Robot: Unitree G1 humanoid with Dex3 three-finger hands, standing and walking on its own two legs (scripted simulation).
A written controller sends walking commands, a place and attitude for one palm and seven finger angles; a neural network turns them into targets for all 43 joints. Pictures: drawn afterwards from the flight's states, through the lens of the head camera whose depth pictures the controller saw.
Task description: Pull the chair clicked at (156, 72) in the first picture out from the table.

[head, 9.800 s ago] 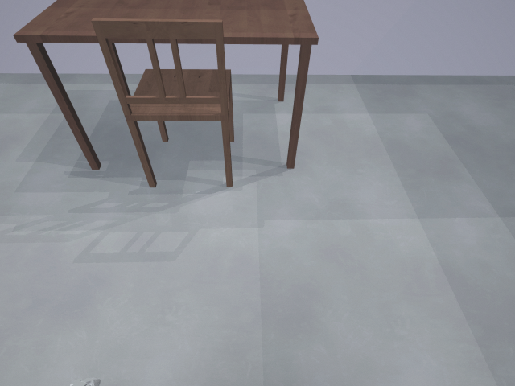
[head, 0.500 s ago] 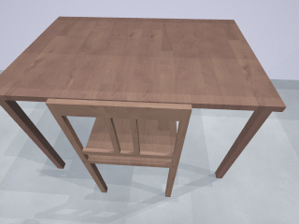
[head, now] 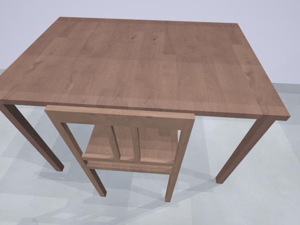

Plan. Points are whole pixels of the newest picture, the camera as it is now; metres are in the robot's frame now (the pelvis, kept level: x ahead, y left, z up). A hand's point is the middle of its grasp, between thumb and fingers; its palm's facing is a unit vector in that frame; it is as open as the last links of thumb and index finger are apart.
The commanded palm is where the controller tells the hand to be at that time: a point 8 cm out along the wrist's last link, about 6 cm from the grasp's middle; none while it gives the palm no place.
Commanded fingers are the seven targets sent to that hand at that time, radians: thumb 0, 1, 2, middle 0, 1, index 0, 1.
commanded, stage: look again from close up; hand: left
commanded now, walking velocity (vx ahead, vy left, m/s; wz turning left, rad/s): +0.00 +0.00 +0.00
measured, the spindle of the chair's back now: (113, 142) +0.41 +0.16 -0.11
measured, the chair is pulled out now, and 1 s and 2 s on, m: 0.00 0.00 0.00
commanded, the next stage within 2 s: raise the hand toward the chair's back in 0.46 s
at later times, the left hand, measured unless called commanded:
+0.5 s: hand out of the picture +0.02 +0.17 -0.17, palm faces +0.01 -0.98 -0.21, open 7.4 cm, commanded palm none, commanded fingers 0.00 0.90 0.90 -0.20 -0.30 -0.20 -0.30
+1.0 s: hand out of the picture +0.13 +0.16 -0.08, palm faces +0.04 -1.00 +0.01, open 9.3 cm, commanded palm +0.12 +0.22 -0.06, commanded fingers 0.00 0.36 0.67 -0.15 -0.22 -0.15 -0.22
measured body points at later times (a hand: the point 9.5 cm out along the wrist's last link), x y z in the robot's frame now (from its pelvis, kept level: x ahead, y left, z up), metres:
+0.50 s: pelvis +0.01 -0.01 +0.00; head +0.02 -0.01 +0.45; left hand +0.02 +0.22 -0.15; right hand +0.02 -0.24 -0.15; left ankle -0.02 +0.11 -0.74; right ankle +0.00 -0.14 -0.74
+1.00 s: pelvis -0.04 -0.03 -0.10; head +0.01 -0.01 +0.35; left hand +0.13 +0.22 -0.08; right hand +0.22 -0.27 -0.11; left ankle -0.02 +0.11 -0.74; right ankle +0.00 -0.14 -0.74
